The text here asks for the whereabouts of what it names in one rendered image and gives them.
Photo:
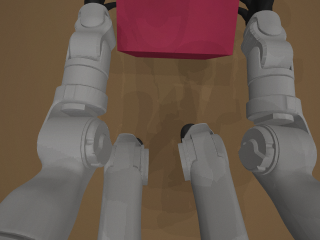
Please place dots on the right robot shin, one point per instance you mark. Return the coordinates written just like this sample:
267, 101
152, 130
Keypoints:
217, 140

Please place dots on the left robot forearm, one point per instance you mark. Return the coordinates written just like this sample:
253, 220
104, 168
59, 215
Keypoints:
83, 89

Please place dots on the right robot hand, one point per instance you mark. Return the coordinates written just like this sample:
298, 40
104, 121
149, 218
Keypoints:
254, 6

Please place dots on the right robot upper arm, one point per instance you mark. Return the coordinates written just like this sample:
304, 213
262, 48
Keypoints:
282, 160

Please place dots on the left robot upper arm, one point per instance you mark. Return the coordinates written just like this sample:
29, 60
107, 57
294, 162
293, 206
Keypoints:
70, 149

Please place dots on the carton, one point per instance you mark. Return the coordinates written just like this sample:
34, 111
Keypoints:
176, 29

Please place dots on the left robot hand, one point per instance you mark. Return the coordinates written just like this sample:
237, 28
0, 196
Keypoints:
109, 6

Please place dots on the right robot forearm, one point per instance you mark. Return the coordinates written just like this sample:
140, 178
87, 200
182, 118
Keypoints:
270, 74

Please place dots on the robot left thigh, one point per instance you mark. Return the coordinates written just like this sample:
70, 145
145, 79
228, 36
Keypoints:
121, 204

